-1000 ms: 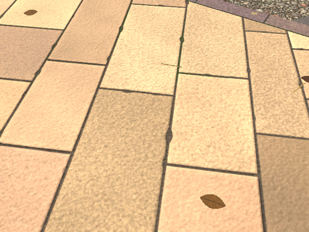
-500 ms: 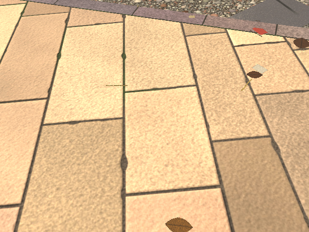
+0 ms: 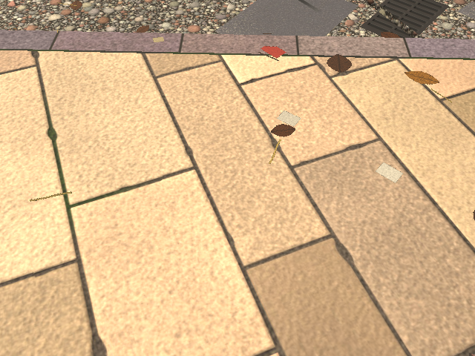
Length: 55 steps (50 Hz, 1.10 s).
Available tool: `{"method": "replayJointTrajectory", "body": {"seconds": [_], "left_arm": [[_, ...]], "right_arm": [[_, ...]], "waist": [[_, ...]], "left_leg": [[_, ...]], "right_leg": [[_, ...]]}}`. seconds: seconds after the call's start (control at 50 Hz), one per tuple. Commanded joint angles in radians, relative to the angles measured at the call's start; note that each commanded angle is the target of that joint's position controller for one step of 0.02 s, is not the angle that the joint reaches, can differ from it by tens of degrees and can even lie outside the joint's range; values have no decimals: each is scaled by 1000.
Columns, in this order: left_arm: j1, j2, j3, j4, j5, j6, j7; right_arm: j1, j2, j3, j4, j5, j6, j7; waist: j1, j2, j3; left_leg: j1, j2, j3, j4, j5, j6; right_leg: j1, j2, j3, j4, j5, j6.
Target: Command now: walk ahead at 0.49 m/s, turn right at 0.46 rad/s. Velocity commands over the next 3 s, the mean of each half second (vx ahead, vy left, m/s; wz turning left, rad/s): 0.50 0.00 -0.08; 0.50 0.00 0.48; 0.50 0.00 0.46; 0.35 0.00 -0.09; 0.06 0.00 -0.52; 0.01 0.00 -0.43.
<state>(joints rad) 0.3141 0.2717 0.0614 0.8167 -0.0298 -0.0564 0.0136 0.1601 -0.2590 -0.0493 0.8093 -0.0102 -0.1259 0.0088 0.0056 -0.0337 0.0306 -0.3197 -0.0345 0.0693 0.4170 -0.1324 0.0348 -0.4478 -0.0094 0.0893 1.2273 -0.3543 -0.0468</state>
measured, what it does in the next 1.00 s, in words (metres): walks ahead, turning left: right foot, then left foot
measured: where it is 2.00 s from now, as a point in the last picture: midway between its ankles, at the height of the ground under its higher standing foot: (191, 199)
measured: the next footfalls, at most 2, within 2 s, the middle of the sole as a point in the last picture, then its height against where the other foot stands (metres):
right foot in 0.36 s outside the picture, level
left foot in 0.92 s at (216, 303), level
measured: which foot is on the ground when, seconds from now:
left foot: down 0.00-0.36, up 0.38-0.90, down 0.92-1.00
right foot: up 0.00-0.34, down 0.36-0.92, up 0.94-1.00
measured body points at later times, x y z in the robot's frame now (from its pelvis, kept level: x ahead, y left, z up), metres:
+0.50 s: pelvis +0.27 -0.08 +0.00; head +0.29 -0.09 +0.45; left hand +0.40 +0.18 -0.10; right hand +0.32 -0.35 -0.14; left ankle +0.19 +0.08 -0.64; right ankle +0.31 -0.17 -0.74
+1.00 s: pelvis +0.52 +0.00 -0.02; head +0.56 +0.02 +0.43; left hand +0.51 +0.29 -0.14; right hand +0.76 -0.21 -0.12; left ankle +0.58 +0.08 -0.74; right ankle +0.40 -0.18 -0.63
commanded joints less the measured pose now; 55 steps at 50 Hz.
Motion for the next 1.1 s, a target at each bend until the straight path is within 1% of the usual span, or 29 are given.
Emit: {"method": "replayJointTrajectory", "body": {"seconds": [0.02,0.08,0.14,0.2,0.26,0.3,0.32,0.34,0.36,0.38,0.4,0.42,0.44,0.48,0.52,0.58,0.7,0.8,0.86,0.88,0.9,0.92,0.94,0.96,0.98,1.0,1.02,1.04,1.1], "left_arm": [[45,23,9,-71,-4,0,-4],[-38,13,-1,-110,14,3,-3],[-129,14,-12,-139,22,-14,-19],[-241,11,-21,-168,16,-26,-35],[-321,33,-18,-210,7,-28,-45],[-305,59,-7,-219,8,-36,-50],[-229,83,7,-201,12,-40,-48],[-78,134,36,-153,18,-42,-41],[119,222,67,-120,33,-38,-25],[165,305,77,-116,49,-30,-19],[176,208,56,-115,44,-36,-24],[110,155,37,-116,34,-41,-26],[32,114,24,-120,29,-45,-30],[-63,55,11,-117,36,-57,-37],[-78,58,19,-95,41,-74,-35],[-56,75,29,-60,48,-78,-19],[-7,124,44,-17,39,-63,6],[51,149,54,20,20,-31,9],[19,194,64,13,11,-11,16],[2,208,66,9,8,-3,19],[-16,207,63,3,3,0,21],[2,149,42,-23,31,-12,21],[68,26,3,-82,36,-51,7],[-57,121,18,-105,-2,-95,-9],[-117,131,20,-126,-27,-108,-14],[-115,119,18,-116,-7,-109,-5],[-110,132,28,-104,23,-99,3],[-87,135,33,-101,32,-84,1],[-102,98,28,-122,47,-55,2]], "right_arm": [[49,-81,-21,-11,0,-16,8],[79,-121,-34,22,11,-23,13],[91,-147,-38,36,19,-9,8],[140,-170,-37,54,30,6,6],[201,-185,-37,84,42,24,8],[204,-197,-37,95,47,39,6],[183,-206,-36,93,48,45,4],[183,-185,-27,91,43,48,2],[169,-128,-2,59,20,42,1],[281,2,33,41,22,22,3],[258,-105,6,62,51,9,3],[192,-146,-10,38,71,8,3],[148,-139,-12,32,60,13,-3],[147,-114,-22,37,42,42,-8],[167,-70,-19,37,46,67,-4],[113,-56,-23,12,42,83,-4],[-75,-29,-11,-62,28,79,29],[-197,-28,-7,-140,33,77,59],[-128,-70,-30,-156,37,82,64],[-22,-107,-51,-136,42,84,61],[141,-168,-86,-95,42,86,48],[261,-268,-118,-68,37,96,23],[199,-345,-121,-104,33,83,23],[240,-253,-95,-107,23,75,28],[207,-195,-80,-101,21,64,28],[131,-156,-68,-113,30,57,30],[67,-115,-56,-129,29,55,27],[39,-104,-50,-146,20,54,22],[63,-144,-61,-146,22,47,7]], "waist": [[3,101,-52],[0,71,-13],[-17,69,-7],[-61,83,10],[-80,103,32],[-47,119,26],[9,122,-10],[78,101,-102],[158,-1,-256],[93,-259,-372],[127,-164,-377],[104,-134,-241],[73,-81,-175],[11,-75,-91],[-18,-64,-65],[-21,-25,-20],[36,-7,47],[68,-7,82],[0,-62,-2],[-63,-73,-63],[-152,-49,-148],[-174,109,-225],[-52,303,-349],[-134,162,-383],[-117,130,-247],[-59,30,-156],[-22,29,-119],[7,45,-101],[22,45,-77]], "left_leg": [[158,278,-279,-263,34,184],[157,292,-212,-305,120,214],[183,266,-130,-307,174,195],[181,243,-73,-285,160,165],[254,287,-101,-252,129,149],[286,309,-130,-193,176,134],[275,292,-117,-107,287,115],[223,238,-77,75,397,87],[24,172,-23,394,195,38],[-339,9,-40,742,-403,-17],[-427,36,-190,889,-436,-8],[-487,83,-186,912,-351,4],[-456,127,-167,873,-260,2],[-362,174,-175,795,-143,-1],[-319,176,-176,771,-98,-10],[-393,166,-197,690,3,-18],[-409,148,-115,378,208,-7],[-438,127,-33,262,94,37],[-253,34,58,253,-55,92],[-113,-10,78,234,-81,119],[138,-51,66,153,-14,158],[436,120,-213,129,23,220],[717,361,-838,-38,-132,438],[718,373,-883,-148,-176,406],[611,341,-717,-137,-113,356],[440,289,-584,-132,-5,311],[313,246,-487,-139,87,282],[229,220,-445,-162,138,274],[115,188,-373,-194,277,281]], "right_leg": [[-164,-108,35,-19,51,-1],[-233,-120,34,-165,121,9],[-233,-127,-15,-361,281,13],[-164,-96,-82,-522,363,18],[-152,-78,-92,-611,300,1],[-87,-51,-103,-672,234,-20],[34,-20,-125,-721,243,-35],[252,2,-134,-736,254,-58],[555,-183,59,-719,271,-122],[821,-429,506,-840,137,-255],[774,-430,599,-907,56,-260],[671,-400,430,-912,98,-217],[548,-350,300,-936,166,-185],[376,-277,126,-1017,244,-146],[314,-270,34,-1062,358,-155],[327,-260,-80,-1084,445,-145],[384,-261,-227,-1109,417,-116],[537,-299,-286,-1031,525,-94],[563,-295,-326,-842,995,-64],[542,-282,-338,-690,1110,-50],[441,-239,-356,-466,1052,-16],[150,-178,-347,-133,541,34],[-254,52,-167,212,-226,90],[-360,15,19,254,-194,62],[-406,-30,9,200,-111,34],[-351,-80,7,97,-35,29],[-275,-111,3,9,4,36],[-211,-126,6,-31,33,44],[-173,-114,-26,-159,99,87]]}}
Over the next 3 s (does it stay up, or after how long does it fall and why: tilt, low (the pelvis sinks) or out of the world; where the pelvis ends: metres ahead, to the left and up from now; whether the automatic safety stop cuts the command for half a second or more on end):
stays up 1.02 0.21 0.01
